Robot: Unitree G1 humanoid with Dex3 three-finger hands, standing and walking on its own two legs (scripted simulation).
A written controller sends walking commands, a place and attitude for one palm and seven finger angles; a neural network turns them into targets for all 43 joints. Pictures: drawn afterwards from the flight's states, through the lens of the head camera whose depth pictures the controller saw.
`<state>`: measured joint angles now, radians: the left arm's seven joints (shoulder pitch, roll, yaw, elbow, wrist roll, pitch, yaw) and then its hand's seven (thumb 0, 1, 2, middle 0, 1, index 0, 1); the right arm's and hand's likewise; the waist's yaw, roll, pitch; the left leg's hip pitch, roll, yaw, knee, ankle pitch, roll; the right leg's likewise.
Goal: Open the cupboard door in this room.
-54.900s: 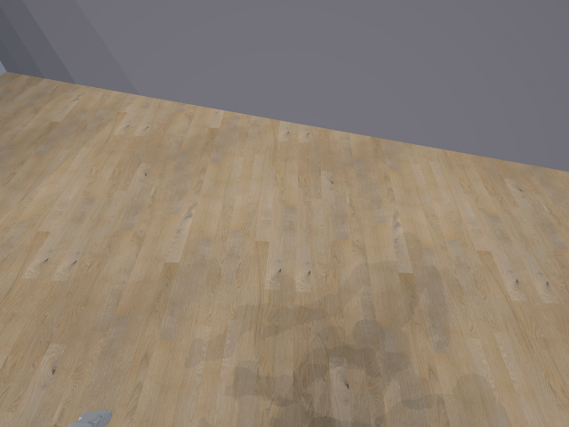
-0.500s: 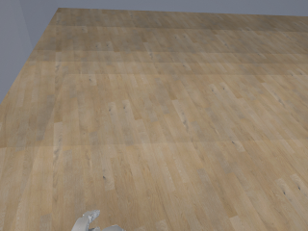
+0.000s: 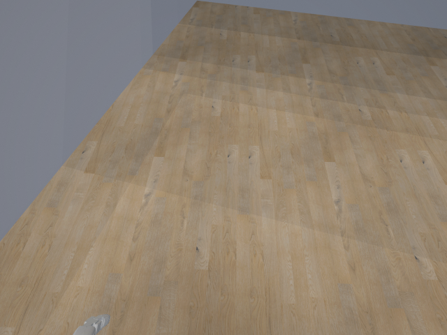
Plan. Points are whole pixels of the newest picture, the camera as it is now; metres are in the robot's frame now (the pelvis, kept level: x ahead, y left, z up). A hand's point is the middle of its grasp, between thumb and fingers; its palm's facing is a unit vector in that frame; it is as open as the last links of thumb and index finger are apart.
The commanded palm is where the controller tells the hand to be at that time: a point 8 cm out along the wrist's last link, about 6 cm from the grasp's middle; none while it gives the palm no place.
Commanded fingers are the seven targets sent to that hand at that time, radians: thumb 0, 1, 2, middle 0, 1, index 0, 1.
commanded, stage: turn to face it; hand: left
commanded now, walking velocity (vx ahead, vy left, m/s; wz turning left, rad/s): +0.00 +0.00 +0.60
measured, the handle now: out of the picture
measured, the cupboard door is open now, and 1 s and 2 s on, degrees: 45 45 45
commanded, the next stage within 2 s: none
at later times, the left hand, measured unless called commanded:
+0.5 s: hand out of the picture -0.02 +0.21 -0.18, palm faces +0.37 -0.89 -0.27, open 7.4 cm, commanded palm none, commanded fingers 0.00 0.90 0.90 -0.20 -0.30 -0.20 -0.30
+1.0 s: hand out of the picture -0.01 +0.14 -0.16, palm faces +0.60 -0.77 -0.22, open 7.4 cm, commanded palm none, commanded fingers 0.00 0.90 0.90 -0.20 -0.30 -0.20 -0.30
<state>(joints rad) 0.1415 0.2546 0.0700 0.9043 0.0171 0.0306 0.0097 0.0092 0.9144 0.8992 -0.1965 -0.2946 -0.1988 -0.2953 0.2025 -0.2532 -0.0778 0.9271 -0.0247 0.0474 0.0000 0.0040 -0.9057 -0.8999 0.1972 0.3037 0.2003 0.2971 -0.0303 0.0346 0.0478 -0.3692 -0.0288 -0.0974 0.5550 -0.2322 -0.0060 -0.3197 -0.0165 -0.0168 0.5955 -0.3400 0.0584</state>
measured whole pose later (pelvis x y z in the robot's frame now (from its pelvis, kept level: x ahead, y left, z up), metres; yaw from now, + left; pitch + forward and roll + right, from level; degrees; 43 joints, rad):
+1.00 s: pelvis +0.04 -0.05 +0.01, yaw +39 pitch +1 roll +2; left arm 0.19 0.18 0.04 0.89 0.03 0.01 0.01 0.01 0.91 0.90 -0.20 -0.30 -0.21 -0.30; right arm 0.15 -0.23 -0.08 0.94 -0.01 0.08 0.03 0.01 -0.91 -0.90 0.19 0.30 0.19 0.30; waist -0.03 -0.03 0.10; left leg -0.40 0.02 0.08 0.84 -0.46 -0.07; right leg -0.24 -0.14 -0.21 0.54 -0.30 0.01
